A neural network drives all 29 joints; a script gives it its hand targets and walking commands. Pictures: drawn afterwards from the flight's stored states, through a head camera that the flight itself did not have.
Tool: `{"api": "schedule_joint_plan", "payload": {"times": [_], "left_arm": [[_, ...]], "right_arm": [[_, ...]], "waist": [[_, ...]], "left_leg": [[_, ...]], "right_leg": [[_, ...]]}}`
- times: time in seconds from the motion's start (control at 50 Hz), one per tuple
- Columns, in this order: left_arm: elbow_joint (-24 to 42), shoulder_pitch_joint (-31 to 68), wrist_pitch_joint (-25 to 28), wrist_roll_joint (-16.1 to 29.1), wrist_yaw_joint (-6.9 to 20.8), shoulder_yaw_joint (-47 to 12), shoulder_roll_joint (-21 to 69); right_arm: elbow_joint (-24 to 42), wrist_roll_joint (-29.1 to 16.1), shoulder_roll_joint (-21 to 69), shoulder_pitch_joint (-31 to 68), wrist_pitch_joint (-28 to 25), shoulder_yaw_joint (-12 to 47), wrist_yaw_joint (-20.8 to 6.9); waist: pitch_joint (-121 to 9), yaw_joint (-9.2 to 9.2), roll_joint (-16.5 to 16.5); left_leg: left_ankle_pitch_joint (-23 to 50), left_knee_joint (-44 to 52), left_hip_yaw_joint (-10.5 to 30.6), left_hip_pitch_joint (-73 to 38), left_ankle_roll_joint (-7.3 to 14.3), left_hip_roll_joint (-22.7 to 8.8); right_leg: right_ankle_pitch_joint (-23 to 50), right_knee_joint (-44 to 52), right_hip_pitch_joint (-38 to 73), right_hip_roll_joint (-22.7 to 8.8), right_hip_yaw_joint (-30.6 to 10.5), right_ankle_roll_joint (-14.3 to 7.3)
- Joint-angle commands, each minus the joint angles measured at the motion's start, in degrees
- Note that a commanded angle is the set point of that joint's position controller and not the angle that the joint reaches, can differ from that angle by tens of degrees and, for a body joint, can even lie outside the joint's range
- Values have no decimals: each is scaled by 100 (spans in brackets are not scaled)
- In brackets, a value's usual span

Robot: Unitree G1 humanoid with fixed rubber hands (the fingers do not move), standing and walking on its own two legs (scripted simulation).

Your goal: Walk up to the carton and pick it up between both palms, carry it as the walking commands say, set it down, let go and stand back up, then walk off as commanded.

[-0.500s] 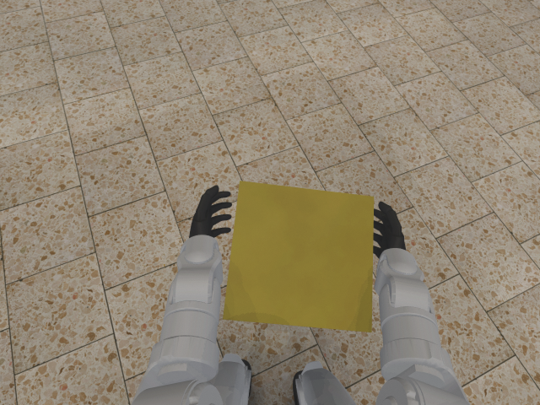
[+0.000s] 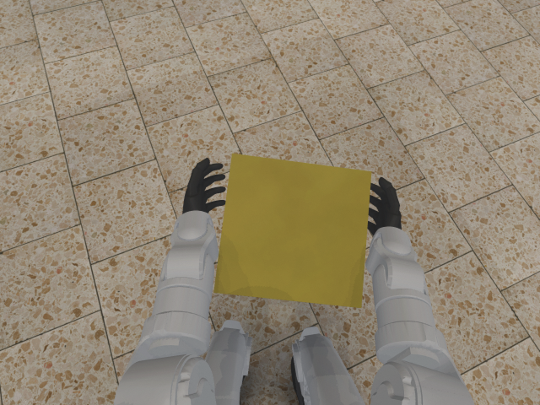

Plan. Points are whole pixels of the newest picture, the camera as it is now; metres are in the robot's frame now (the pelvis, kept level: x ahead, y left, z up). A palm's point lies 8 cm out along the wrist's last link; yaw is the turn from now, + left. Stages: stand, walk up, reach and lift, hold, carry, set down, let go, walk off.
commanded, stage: set down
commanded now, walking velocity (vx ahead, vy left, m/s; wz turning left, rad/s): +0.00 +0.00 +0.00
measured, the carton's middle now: (285, 232) +0.40 -0.02 -0.15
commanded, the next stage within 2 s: none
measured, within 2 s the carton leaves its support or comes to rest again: neither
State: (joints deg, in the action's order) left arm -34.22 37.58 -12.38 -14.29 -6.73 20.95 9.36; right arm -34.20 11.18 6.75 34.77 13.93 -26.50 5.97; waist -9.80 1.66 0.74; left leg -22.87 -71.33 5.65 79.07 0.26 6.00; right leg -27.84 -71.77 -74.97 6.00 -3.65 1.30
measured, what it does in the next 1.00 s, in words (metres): lowers itself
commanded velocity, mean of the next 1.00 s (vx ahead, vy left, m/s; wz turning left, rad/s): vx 0.00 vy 0.00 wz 0.00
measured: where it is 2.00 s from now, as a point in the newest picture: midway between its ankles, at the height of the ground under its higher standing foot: (269, 398)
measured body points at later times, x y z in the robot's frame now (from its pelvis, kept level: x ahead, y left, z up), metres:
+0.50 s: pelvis -0.02 +0.01 -0.07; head +0.19 +0.02 +0.33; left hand +0.44 +0.11 -0.14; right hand +0.40 -0.18 -0.14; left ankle +0.08 +0.10 -0.61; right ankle +0.04 -0.13 -0.61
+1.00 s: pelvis -0.04 +0.00 -0.14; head +0.24 +0.01 +0.22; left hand +0.47 +0.10 -0.23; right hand +0.43 -0.19 -0.23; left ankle +0.08 +0.10 -0.61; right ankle +0.04 -0.13 -0.61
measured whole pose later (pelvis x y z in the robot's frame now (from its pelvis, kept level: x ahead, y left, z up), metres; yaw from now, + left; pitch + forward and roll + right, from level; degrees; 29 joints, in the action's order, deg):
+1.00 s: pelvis -0.04 +0.00 -0.14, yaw -2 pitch +39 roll -3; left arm -45.2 59.9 -12.7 -11.9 -10.7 19.7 1.0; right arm -40.5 9.3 0.4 55.0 13.2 -28.6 6.8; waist -2.7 2.9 0.7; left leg -27.5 -99.7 4.1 111.2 -0.7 8.4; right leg -33.5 -101.1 -107.1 8.6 -3.7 3.7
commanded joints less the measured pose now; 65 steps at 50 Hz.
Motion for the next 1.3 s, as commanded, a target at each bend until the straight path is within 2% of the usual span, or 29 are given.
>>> {"api": "schedule_joint_plan", "payload": {"times": [0.0,0.06,0.08,0.1,0.2,0.22,0.24,0.26,0.34,0.42,0.44,0.46,0.5,0.66,0.68,0.74,0.76,0.8,0.82,0.92,0.94,1.0,1.02,1.04,1.1,1.2,1.22,1.24,1.28], "left_arm": [[-1079,2330,-153,452,1488,-2811,4843],[-1187,2719,-103,369,1481,-2604,4607],[-1145,2594,-84,453,1464,-2743,4864],[-1050,2772,-59,511,1460,-2792,4865],[-1310,3065,-127,429,1388,-2523,4763],[-1663,2871,-172,299,1373,-2450,4749],[-1561,3004,-151,350,1363,-2466,4933],[-1613,3068,-124,273,1376,-2342,4621],[-1465,3346,-81,330,1311,-2390,4632],[-1434,3629,-21,387,1252,-2411,4583],[-1443,3398,-31,437,1245,-2543,4753],[-1279,3708,-6,583,1220,-2657,4878],[-1351,3734,-47,579,1167,-2668,4727],[-1541,3898,-99,517,1119,-2565,4628],[-1247,4315,-34,610,1071,-2609,4498],[-1068,4447,-21,697,1113,-2821,4705],[-1274,4534,-19,760,1078,-2858,4730],[-1390,4619,-34,600,1041,-2530,4377],[-1550,4594,-24,517,1029,-2424,4181],[-1330,4785,-6,856,1087,-2760,4537],[-1526,4722,1,751,1084,-2541,4355],[-1538,4781,-12,704,1106,-2378,4211],[-1277,5107,10,801,1133,-2495,4087],[-1275,5247,7,853,1125,-2513,4047],[-1389,5383,-4,972,1153,-2569,4172],[-1492,5641,-24,873,1236,-2359,3878],[-1543,5520,-42,854,1244,-2324,3856],[-1684,5554,-42,785,1258,-2231,3705],[-1369,5769,-11,966,1293,-2344,3845]], "right_arm": [[88,-512,4616,3427,-195,3080,-1458],[-229,-434,4542,3533,-203,2830,-1415],[-147,-441,4608,3516,-243,2925,-1395],[-127,-471,4728,3600,-261,2984,-1401],[-381,-335,4455,3957,-189,2677,-1457],[-300,-426,4613,4026,-222,2711,-1472],[-441,-341,4621,3975,-195,2648,-1469],[-512,-329,4445,3998,-203,2572,-1484],[-568,-381,4554,4114,-201,2561,-1542],[-690,-315,4245,4244,-260,2341,-1573],[-492,-440,4226,4387,-292,2534,-1597],[-388,-453,4308,4457,-284,2570,-1569],[-447,-584,4356,4571,-254,2666,-1595],[-765,-533,4246,4593,-176,2429,-1666],[-864,-482,4116,4590,-177,2277,-1661],[-510,-696,4291,4942,-237,2574,-1689],[-685,-645,4168,5035,-230,2511,-1643],[-888,-487,4058,4912,-201,2282,-1613],[-978,-440,3882,4953,-205,2127,-1632],[-216,-881,4112,5633,-281,2768,-1571],[-677,-703,4200,5467,-212,2647,-1567],[-665,-671,4039,5516,-159,2624,-1549],[-586,-648,3900,5503,-163,2509,-1533],[-602,-696,4162,5542,-155,2599,-1513],[-582,-680,3875,5880,-168,2616,-1449],[-745,-792,4220,6089,-128,2628,-1469],[-743,-733,3966,5949,-118,2559,-1461],[-652,-757,3954,6209,-136,2616,-1446],[-582,-834,4120,6195,-129,2705,-1411]], "waist": [[-4101,214,-41],[-4181,144,27],[-4328,304,-54],[-4612,142,46],[-4421,225,53],[-4451,83,305],[-4436,222,116],[-4363,95,158],[-4570,127,165],[-4675,326,245],[-4721,215,270],[-5160,429,104],[-5162,197,372],[-4822,265,395],[-5077,421,453],[-5542,235,545],[-5457,418,546],[-4982,249,653],[-4661,411,645],[-5870,226,464],[-5523,222,135],[-5367,122,184],[-5440,370,118],[-5549,249,106],[-5666,362,109],[-5383,102,315],[-5421,249,151],[-5437,31,272],[-5736,151,47]], "left_leg": [[770,451,-91,-2571,20,222],[720,63,-296,-2165,4,291],[829,75,-255,-2184,-20,303],[932,118,-223,-2354,-12,326],[274,-113,-151,-2088,-12,308],[319,-163,-273,-2200,-16,325],[249,-177,-164,-2081,1,322],[251,-377,-330,-1748,-28,369],[331,-536,-342,-1683,-32,356],[455,-743,-278,-1676,-67,337],[717,-806,-347,-1658,-89,383],[707,-884,-176,-1964,-70,324],[461,-887,-247,-1931,-99,318],[546,-1254,-298,-1462,-104,328],[430,-1375,-325,-1400,-144,328],[1097,-1503,-373,-1506,-140,350],[842,-1591,-369,-1488,-153,321],[506,-1621,-414,-1031,-189,357],[244,-1697,-452,-819,-163,344],[1059,-2075,-489,-1108,-105,368],[1041,-2107,-543,-694,-84,409],[780,-2251,-638,-401,-85,438],[761,-2343,-638,-252,-88,417],[679,-2304,-568,-341,-81,391],[526,-2494,-641,-292,-100,420],[634,-2796,-807,210,-93,413],[568,-2827,-771,235,-74,403],[586,-2884,-831,331,-69,409],[629,-2976,-817,239,-66,420]], "right_leg": [[1211,625,1009,280,247,29],[1150,466,805,261,151,30],[1295,441,959,302,215,42],[1391,364,950,320,233,58],[830,108,359,299,246,17],[891,39,211,324,235,16],[813,2,296,308,256,14],[758,-59,222,304,211,7],[870,-296,-28,317,255,-15],[887,-660,-619,346,394,-37],[1032,-680,-496,345,390,-8],[1062,-777,-467,367,412,10],[895,-908,-646,359,394,-2],[812,-1342,-1423,394,528,-12],[763,-1432,-1319,374,512,-53],[1217,-1548,-1184,387,494,7],[1005,-1578,-1406,394,525,-37],[849,-1675,-1738,389,496,-27],[680,-1728,-1903,421,500,-41],[1283,-2027,-1423,387,545,66],[1181,-1993,-1426,395,557,78],[1058,-2091,-1537,389,550,107],[1093,-2134,-1476,388,572,105],[1085,-2205,-1467,376,569,103],[904,-2275,-1481,378,635,71],[1034,-2459,-1711,375,489,53],[1031,-2534,-1665,397,591,99],[1093,-2580,-1697,399,525,98],[1118,-2603,-1488,402,577,120]]}}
